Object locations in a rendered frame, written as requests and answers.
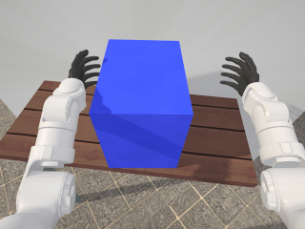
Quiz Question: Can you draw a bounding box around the table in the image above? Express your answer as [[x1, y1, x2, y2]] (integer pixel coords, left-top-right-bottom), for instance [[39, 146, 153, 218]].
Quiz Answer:
[[0, 80, 258, 204]]

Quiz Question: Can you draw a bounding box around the robot left forearm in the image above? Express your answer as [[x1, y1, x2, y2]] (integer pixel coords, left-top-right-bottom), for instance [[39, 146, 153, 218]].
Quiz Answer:
[[16, 78, 87, 212]]

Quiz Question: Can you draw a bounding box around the robot right forearm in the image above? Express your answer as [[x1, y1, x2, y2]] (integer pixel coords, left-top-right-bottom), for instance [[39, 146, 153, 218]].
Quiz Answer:
[[241, 82, 305, 168]]

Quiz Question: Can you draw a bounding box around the left robot upper arm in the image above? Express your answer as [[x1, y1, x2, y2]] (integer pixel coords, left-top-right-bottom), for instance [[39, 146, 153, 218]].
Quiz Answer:
[[0, 171, 76, 229]]

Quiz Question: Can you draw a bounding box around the carton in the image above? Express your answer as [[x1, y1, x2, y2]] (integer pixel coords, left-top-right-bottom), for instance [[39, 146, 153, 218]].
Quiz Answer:
[[89, 39, 193, 168]]

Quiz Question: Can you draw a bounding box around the right robot hand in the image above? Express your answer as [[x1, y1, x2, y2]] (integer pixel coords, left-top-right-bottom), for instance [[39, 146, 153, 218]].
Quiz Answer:
[[220, 52, 259, 96]]

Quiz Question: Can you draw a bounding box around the right robot upper arm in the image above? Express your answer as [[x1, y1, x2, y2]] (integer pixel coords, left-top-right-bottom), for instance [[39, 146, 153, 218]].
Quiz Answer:
[[260, 167, 305, 229]]

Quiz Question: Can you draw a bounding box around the left robot hand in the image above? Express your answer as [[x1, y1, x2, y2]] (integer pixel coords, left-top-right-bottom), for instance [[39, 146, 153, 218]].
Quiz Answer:
[[68, 50, 101, 90]]

